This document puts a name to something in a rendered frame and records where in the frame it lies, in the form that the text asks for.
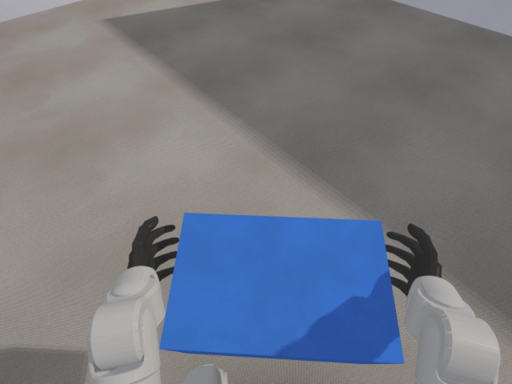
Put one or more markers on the robot right forearm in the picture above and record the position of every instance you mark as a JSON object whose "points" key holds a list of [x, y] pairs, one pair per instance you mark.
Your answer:
{"points": [[454, 347]]}

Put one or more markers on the robot left forearm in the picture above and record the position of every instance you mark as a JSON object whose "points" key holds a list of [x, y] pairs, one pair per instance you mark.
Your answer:
{"points": [[122, 339]]}

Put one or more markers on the robot left hand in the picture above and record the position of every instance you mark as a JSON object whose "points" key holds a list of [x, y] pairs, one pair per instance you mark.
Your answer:
{"points": [[143, 251]]}

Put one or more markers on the left robot thigh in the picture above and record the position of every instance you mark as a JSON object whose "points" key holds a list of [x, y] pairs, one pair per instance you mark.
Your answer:
{"points": [[206, 375]]}

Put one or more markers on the carton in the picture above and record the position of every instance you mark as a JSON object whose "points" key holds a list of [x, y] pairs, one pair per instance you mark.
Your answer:
{"points": [[311, 289]]}

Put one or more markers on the robot right hand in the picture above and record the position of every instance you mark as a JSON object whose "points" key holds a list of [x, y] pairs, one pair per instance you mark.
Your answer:
{"points": [[424, 262]]}

